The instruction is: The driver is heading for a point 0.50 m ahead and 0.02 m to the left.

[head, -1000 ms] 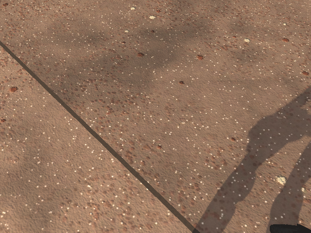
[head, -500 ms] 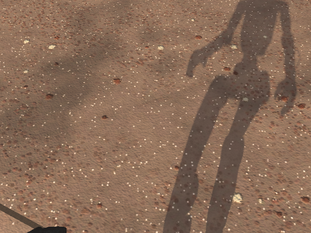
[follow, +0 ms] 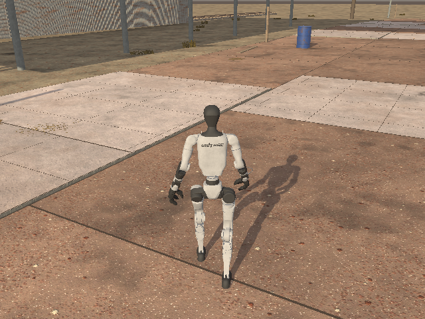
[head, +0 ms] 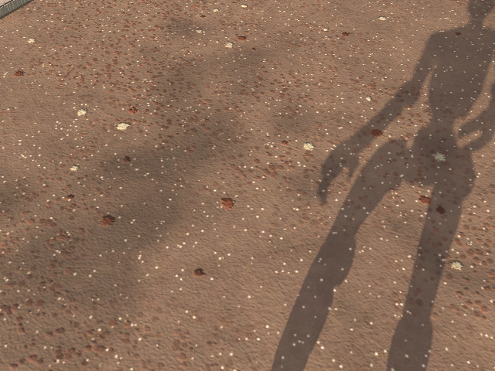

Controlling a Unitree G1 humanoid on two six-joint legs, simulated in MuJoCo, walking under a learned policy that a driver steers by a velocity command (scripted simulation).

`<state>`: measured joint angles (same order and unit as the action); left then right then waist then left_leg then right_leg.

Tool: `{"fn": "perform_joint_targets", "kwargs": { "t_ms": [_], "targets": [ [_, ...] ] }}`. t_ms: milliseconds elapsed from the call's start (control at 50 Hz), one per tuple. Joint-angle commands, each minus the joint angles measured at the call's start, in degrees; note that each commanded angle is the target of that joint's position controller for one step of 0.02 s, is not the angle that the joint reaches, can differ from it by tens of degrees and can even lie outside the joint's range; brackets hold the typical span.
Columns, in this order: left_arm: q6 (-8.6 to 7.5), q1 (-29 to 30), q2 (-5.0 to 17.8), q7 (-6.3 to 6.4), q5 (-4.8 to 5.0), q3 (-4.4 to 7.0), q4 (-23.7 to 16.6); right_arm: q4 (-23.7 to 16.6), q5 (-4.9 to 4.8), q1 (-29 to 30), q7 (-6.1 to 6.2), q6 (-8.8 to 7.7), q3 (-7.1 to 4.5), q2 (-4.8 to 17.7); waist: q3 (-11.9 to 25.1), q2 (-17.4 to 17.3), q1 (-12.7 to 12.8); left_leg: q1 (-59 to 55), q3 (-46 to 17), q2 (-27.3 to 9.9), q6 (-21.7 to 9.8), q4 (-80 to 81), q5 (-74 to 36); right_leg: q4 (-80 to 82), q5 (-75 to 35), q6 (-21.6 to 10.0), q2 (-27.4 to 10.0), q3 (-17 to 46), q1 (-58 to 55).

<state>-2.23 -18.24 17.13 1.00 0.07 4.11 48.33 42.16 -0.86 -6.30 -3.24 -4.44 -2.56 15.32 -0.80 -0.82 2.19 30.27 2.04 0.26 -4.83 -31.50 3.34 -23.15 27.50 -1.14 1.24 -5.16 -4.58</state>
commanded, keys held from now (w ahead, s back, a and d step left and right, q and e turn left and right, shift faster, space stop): w+q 0.16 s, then w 0.18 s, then no key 0.66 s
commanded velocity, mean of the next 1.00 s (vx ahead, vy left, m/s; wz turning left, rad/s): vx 0.28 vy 0.00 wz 0.18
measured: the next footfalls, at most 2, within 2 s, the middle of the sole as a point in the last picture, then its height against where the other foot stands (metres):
right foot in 0.48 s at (298, 367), level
left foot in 0.80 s outside the picture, level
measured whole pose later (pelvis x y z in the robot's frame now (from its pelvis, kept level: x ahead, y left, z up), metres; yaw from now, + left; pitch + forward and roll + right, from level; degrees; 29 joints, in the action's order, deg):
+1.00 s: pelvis +0.39 +0.02 +0.02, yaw +11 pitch -1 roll -1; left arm -0.8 -9.5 13.1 0.1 -0.9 1.0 50.5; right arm 47.3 0.8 -13.2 1.8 -0.2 -2.0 13.3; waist -0.7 0.4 0.3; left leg 14.5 -2.5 -1.7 1.8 -31.5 16.6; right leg -29.6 13.8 -0.6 1.0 -0.8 15.3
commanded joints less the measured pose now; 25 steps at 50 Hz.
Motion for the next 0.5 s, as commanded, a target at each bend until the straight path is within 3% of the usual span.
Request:
{"fn": "perform_joint_targets", "kwargs": {
  "t_ms": [20, 40, 60, 80, 100, 120, 180, 240, 300, 340, 380, 420, 460, 480, 500],
  "targets": [
    [-1.49, -4.9, 1.7, 0.09, -1.43, -0.73, -6.8, -0.3, -0.05, -18.9, 0.91, -0.21, -5.98, 18.4, 18.7, -13.4, -5.5, -48.0, -36.1, -16.0, -16.7, 4.3, 8.8, -48.5, -15.8, 1.6, 1.0, 1.1, 35.6],
    [-3.52, -2.0, 4.0, -0.91, -0.72, -0.75, -6.1, -0.4, -0.54, -20.1, 0.83, -0.28, -4.54, 13.5, 22.9, -10.8, -8.1, -53.7, -49.2, -18.3, -17.7, 12.7, 15.8, -55.0, 4.3, 1.0, 3.1, 11.0, 44.8],
    [-4.96, 3.2, 6.9, -1.81, 1.54, -0.02, -8.0, -0.8, -0.17, -17.6, 1.14, -0.20, -3.83, 11.2, 15.0, -7.8, -8.7, -48.5, -41.4, -17.1, -14.6, 14.0, 16.5, -55.9, 0.6, -0.1, -0.4, 12.5, 49.7],
    [-5.77, 6.5, 6.7, -1.82, 1.63, -0.30, -9.0, -1.7, -0.01, -14.0, 1.35, -0.11, -3.61, 10.5, 9.6, -2.1, -7.5, -40.1, -34.9, -15.0, -12.8, 14.5, 12.6, -52.0, -4.0, -0.6, -3.0, 11.5, 49.0],
    [-5.96, 8.2, 6.6, -1.47, 0.32, -0.02, -9.2, -2.5, 0.13, -10.9, 1.44, 0.06, -3.19, 9.3, 5.3, 1.3, -5.5, -31.9, -29.9, -13.1, -11.9, 15.5, 6.6, -46.7, -6.7, -0.3, -4.8, 10.7, 46.9],
    [-5.50, 7.7, 6.9, -1.19, -0.41, 0.40, -9.4, -3.3, 0.71, -9.0, 1.64, 0.05, -2.69, 8.2, 4.0, 0.0, -3.4, -26.4, -26.9, -11.4, -11.6, 16.7, 1.2, -43.4, -8.5, 0.2, -6.2, 10.8, 42.9],
    [-3.66, 4.9, 5.1, -0.79, -0.93, 0.27, -9.1, -4.2, 0.51, -7.7, 2.34, 0.06, -2.71, 8.3, 3.3, -2.5, -1.2, -19.2, -21.2, -9.2, -12.1, 18.9, -6.6, -36.8, -10.9, 2.9, -6.8, 9.2, 39.1],
    [-3.11, 9.5, 3.1, -0.55, -0.98, -0.53, -10.2, -3.1, 0.30, -9.6, 3.27, -0.02, -2.88, 9.3, 1.8, -2.9, -2.9, -16.4, -15.4, -7.1, -10.3, 19.9, -9.5, -25.2, -21.7, 4.8, -6.6, 7.8, 38.7],
    [-3.65, 15.3, 1.8, -1.10, -0.50, -1.10, -11.3, -1.6, 0.05, -12.3, 3.57, 0.24, -2.76, 9.5, 1.1, -3.7, -5.9, -15.9, -12.9, -5.5, -7.8, 19.6, -4.3, -13.6, -33.4, 4.8, -4.7, 6.9, 34.7],
    [-4.05, 18.2, 2.4, -1.61, 0.10, -1.01, -12.1, -0.6, -0.04, -14.2, 3.51, 0.39, -2.75, 9.8, 0.2, -3.9, -7.3, -18.1, -14.5, -7.2, -7.7, 19.1, -1.5, -10.0, -35.7, 4.2, -4.0, 7.0, 34.4],
    [-4.60, 19.9, 3.2, -2.15, -0.40, -0.72, -12.9, 0.4, 0.06, -15.4, 3.73, 0.99, -2.63, 9.5, -0.8, -3.7, -7.6, -22.8, -15.6, -8.3, -6.9, 15.1, -8.5, -6.5, -33.9, 2.7, -3.0, 7.2, 35.9],
    [-5.22, 18.4, 4.1, -2.64, -1.00, -0.24, -12.8, 1.0, 0.40, -15.7, 4.14, 1.70, -2.62, 9.4, 0.6, -4.3, -6.6, -27.3, -16.9, -9.3, -5.2, 10.0, -15.9, -4.1, -31.3, 0.9, -1.9, 7.2, 34.4],
    [-5.69, 11.5, 5.2, -2.58, -1.56, 0.46, -10.7, 0.4, 0.44, -13.2, 4.37, 2.14, -2.47, 9.1, 4.1, -4.7, -2.3, -27.8, -16.1, -7.0, -2.8, 2.2, -25.2, -0.2, -34.7, -1.6, -0.5, 5.5, 25.0],
    [-5.98, 6.1, 7.7, -2.31, -2.26, 1.06, -9.8, -0.6, 1.00, -12.8, 4.36, 2.00, -1.87, 7.6, 9.7, -2.5, -0.1, -23.8, -14.4, -3.8, -0.4, -6.3, -21.4, -2.4, -50.7, -4.1, -5.5, 9.0, 13.2],
    [-5.65, 0.5, 11.1, -1.98, -3.26, 1.59, -9.5, -0.9, 1.70, -18.4, 4.21, 1.33, -0.73, 4.5, 18.4, 7.7, -0.4, -9.1, -11.9, 1.7, 3.4, -23.5, 0.9, -7.6, -71.0, -12.1, -18.1, 21.6, -7.2]
  ]
}}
